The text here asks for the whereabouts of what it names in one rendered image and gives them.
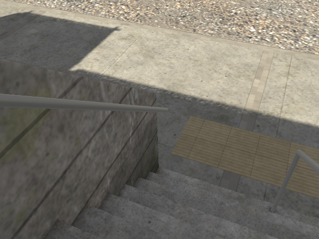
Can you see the stairs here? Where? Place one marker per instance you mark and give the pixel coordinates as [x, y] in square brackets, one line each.
[170, 205]

